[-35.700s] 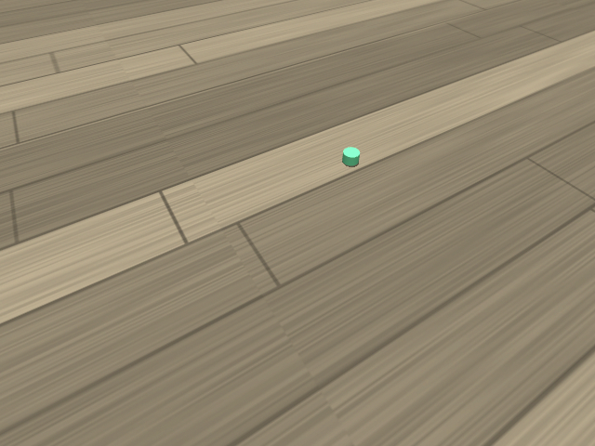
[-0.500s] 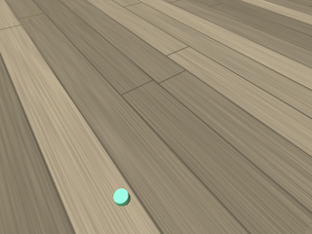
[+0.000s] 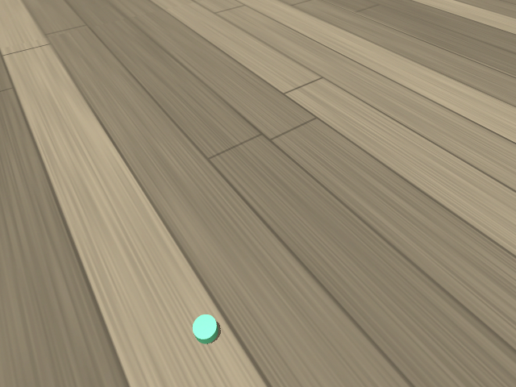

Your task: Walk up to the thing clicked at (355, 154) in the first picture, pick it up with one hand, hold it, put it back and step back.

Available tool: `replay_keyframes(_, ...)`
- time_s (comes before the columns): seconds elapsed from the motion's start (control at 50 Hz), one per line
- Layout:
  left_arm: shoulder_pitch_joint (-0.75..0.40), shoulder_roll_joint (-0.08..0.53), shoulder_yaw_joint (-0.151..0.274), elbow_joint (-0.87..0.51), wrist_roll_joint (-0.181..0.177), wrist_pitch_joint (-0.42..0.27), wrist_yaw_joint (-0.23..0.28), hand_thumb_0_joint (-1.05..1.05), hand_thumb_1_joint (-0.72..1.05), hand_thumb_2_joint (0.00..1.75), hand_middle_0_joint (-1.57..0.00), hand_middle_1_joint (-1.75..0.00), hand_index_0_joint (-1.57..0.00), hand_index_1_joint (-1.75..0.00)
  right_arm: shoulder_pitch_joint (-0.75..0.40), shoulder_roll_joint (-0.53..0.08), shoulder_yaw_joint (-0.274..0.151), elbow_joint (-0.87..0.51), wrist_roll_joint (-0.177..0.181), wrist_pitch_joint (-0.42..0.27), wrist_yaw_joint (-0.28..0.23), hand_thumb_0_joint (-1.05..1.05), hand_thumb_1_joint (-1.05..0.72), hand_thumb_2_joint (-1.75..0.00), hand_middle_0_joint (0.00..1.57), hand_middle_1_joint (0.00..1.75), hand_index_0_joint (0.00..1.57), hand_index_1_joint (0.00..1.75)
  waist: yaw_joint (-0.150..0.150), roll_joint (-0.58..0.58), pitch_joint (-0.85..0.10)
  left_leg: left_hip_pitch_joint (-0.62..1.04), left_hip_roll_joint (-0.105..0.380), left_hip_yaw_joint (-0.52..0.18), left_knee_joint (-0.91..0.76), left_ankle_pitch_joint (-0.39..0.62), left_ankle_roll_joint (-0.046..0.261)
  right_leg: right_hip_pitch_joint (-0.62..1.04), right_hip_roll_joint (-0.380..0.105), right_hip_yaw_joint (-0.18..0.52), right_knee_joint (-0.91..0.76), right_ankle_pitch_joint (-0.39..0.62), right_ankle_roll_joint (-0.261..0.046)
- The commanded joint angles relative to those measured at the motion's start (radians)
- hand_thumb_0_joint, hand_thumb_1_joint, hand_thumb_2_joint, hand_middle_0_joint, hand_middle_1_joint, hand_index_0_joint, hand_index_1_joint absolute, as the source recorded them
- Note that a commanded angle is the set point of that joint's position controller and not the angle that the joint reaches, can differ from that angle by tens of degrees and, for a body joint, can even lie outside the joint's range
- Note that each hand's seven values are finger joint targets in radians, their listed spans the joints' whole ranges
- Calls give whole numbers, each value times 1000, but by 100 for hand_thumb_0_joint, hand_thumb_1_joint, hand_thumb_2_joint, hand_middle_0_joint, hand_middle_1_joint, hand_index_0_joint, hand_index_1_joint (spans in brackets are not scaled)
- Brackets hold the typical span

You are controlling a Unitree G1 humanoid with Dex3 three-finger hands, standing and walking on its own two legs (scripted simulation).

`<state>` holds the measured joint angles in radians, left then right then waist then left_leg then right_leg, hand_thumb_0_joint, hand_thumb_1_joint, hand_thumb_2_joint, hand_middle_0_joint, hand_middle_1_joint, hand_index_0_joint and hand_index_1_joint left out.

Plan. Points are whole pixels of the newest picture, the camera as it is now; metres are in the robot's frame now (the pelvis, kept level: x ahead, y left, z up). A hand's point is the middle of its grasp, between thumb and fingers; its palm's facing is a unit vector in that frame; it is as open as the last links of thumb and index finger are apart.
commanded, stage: walk up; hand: left
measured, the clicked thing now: (205, 329) +0.44 +0.21 -0.75
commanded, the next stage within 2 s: none
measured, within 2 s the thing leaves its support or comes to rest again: neither
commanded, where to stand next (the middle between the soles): +0.09 -0.01 m, yaw -4 degrees
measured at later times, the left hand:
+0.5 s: hand out of the picture +0.08 +0.26 -0.16, palm faces +0.01 -0.94 -0.35, open 7.3 cm
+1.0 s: hand out of the picture +0.09 +0.33 -0.17, palm faces +0.03 -0.94 -0.34, open 7.3 cm
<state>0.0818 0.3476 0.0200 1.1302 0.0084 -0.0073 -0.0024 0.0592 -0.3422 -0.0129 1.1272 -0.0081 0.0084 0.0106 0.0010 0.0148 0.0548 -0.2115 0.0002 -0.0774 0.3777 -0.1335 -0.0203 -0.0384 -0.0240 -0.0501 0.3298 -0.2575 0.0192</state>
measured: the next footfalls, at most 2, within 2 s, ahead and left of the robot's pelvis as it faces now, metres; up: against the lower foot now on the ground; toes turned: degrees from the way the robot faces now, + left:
right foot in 1.32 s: +0.17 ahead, -0.08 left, +0.00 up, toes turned +2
left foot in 1.68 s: +0.05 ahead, +0.11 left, +0.00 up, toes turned +2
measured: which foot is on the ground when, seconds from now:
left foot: down 0.00-1.00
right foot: down 0.00-0.86, up 0.88-1.00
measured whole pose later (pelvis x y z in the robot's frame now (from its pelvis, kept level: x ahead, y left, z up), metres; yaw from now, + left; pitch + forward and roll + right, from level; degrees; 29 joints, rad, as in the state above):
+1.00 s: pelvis +0.07 +0.06 -0.01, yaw +3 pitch -2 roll -2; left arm 0.25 0.42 0.05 1.00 0.00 0.04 -0.01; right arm 0.21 -0.36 -0.05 0.99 -0.02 -0.04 0.01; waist 0.00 -0.04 0.12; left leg -0.23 0.01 0.02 0.50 -0.23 0.04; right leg -0.27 0.00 0.08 0.96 -0.51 -0.03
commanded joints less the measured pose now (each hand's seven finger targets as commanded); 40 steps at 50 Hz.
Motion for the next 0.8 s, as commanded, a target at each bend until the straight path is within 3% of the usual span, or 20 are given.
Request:
replay_keyframes(0.0,-39,229,48,-58,5,-24,18,0,90,90,-20,-30,-20,-30,-42,-207,-37,-60,1,-19,-9,0,-90,-90,20,30,20,30,-1,-15,-90,60,87,-58,-25,194,40,-20,-105,58,-68,140,-29)
replay_keyframes(0.22,-42,225,52,-70,6,-19,15,0,90,90,-20,-30,-20,-30,-19,-206,-34,-56,-1,-21,-11,0,-90,-90,20,30,20,30,-4,-2,-88,46,83,-66,-35,159,39,-11,-100,53,-66,90,-37)
replay_keyframes(0.42,-12,223,55,-72,4,-17,15,0,90,90,-20,-30,-20,-30,-11,-206,-33,-61,-1,-22,-13,0,-90,-90,20,30,20,30,3,-9,-96,49,79,-65,-16,202,46,1,-99,46,-61,133,-34)
replay_keyframes(0.58,-15,222,56,-75,5,-16,14,0,90,90,-20,-30,-20,-30,-12,-202,-31,-66,-1,-19,-12,0,-90,-90,20,30,20,30,0,-8,-65,29,77,-82,-33,152,42,-16,-97,43,-68,74,-36)
replay_keyframes(0.6,86,269,74,-95,15,-25,4,0,90,90,-20,-30,-20,-30,30,-259,-65,-104,-14,-19,7,0,-90,-90,20,30,20,30,21,-14,-108,-14,17,-36,38,-257,82,39,-86,66,-62,-274,-82)
replay_keyframes(0.62,128,294,88,-85,27,-29,2,0,90,90,-20,-30,-20,-30,-4,-255,-72,-121,-21,-13,17,0,-90,-90,20,30,20,30,49,-68,-33,-189,-6,-4,123,-398,69,72,-157,167,-121,-461,-124)
replay_keyframes(0.64,120,331,105,-103,36,-35,4,0,90,90,-20,-30,-20,-30,-28,-251,-75,-140,-26,-7,26,0,-90,-90,20,30,20,30,64,-161,31,-298,-16,45,291,-315,44,67,-276,292,-214,-535,-176)
replay_keyframes(0.66,113,341,116,-129,38,-42,6,0,90,90,-20,-30,-20,-30,-26,-252,-79,-159,-35,-7,30,0,-90,-90,20,30,20,30,62,-136,81,-360,31,30,360,-286,32,37,-352,349,-246,-536,-218)
replay_keyframes(0.68,103,331,119,-147,39,-49,6,0,90,90,-20,-30,-20,-30,-20,-248,-79,-165,-31,-13,37,0,-90,-90,20,30,20,30,55,-106,110,-380,55,22,356,-264,29,49,-359,330,-243,-446,-237)
replay_keyframes(0.72,103,317,115,-165,40,-57,3,0,90,90,-20,-30,-20,-30,-13,-229,-80,-185,-29,-26,46,0,-90,-90,20,30,20,30,48,-118,131,-361,81,27,315,-258,28,46,-324,253,-206,-255,-234)
replay_keyframes(0.76,85,316,110,-193,38,-58,-8,0,90,90,-20,-30,-20,-30,22,-213,-81,-198,-31,-38,52,0,-90,-90,20,30,20,30,27,-171,127,-249,76,63,242,-271,30,-7,-277,162,-137,-61,-206)
replay_keyframes(0.78,53,308,103,-209,36,-54,-11,0,90,90,-20,-30,-20,-30,71,-201,-83,-188,-29,-43,50,0,-90,-90,20,30,20,30,-8,-187,104,-138,61,86,177,-216,35,-55,-242,99,-64,89,-181)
